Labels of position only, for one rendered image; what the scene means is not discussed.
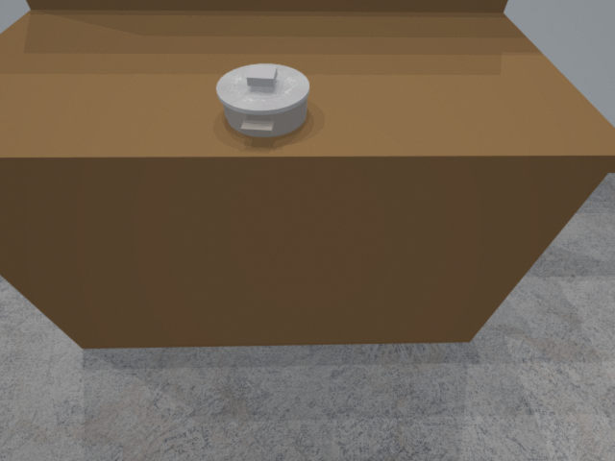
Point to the lid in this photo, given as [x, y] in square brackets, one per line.
[290, 90]

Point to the knob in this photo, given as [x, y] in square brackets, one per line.
[262, 75]

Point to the table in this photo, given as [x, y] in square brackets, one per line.
[442, 153]

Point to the pot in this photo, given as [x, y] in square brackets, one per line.
[267, 125]

